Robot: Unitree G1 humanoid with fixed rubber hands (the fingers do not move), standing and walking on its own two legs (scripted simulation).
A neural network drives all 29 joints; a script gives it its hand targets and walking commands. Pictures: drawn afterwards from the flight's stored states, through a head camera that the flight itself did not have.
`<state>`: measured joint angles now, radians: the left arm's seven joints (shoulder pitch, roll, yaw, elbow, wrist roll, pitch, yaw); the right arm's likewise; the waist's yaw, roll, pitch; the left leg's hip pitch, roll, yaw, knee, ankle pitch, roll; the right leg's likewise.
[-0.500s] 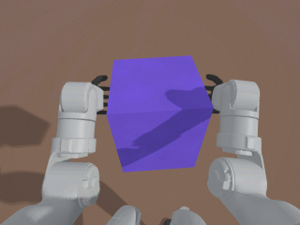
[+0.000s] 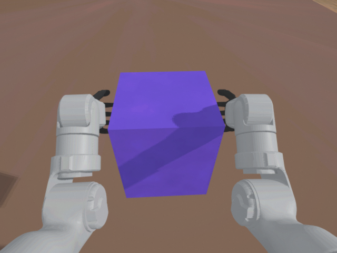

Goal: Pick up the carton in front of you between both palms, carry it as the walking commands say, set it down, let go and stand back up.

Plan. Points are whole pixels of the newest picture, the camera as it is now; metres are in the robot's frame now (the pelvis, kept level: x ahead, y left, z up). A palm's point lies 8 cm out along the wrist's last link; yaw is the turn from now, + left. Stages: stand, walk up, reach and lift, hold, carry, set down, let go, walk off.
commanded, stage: carry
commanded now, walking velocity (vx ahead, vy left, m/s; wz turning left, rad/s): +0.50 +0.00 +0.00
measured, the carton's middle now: (164, 135) +0.38 +0.00 +0.09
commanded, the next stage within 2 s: none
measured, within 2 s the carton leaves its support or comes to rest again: neither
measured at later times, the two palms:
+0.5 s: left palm (128, 85) +0.58 +0.11 +0.10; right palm (220, 85) +0.59 -0.19 +0.09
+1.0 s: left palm (121, 47) +0.86 +0.16 +0.10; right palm (194, 48) +0.84 -0.13 +0.10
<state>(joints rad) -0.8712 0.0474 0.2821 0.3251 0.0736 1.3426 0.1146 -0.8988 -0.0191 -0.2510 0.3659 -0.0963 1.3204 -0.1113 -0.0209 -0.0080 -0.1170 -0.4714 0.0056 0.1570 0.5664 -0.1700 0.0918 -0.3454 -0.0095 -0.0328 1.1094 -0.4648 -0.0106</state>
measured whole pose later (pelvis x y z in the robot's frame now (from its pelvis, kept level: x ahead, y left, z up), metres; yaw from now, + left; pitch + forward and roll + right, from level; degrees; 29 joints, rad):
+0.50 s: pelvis +0.29 -0.04 +0.02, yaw +3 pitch +5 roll +1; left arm -0.34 -0.18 0.19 -0.14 0.15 1.19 0.11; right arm -0.33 0.12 -0.22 -0.16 -0.11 1.21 -0.09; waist -0.01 0.01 -0.08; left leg -0.42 0.04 0.07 1.01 -0.43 0.00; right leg -0.34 -0.05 -0.19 0.39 -0.16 -0.04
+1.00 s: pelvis +0.59 +0.02 +0.02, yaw -1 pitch +4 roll -1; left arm -0.19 -0.14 0.13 -0.23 0.14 1.25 0.09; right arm -0.17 0.13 -0.12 -0.23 -0.13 1.23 -0.09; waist -0.02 -0.02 -0.15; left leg -0.29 0.04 0.23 0.39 -0.18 0.07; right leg -0.53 -0.10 -0.08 0.99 -0.30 0.00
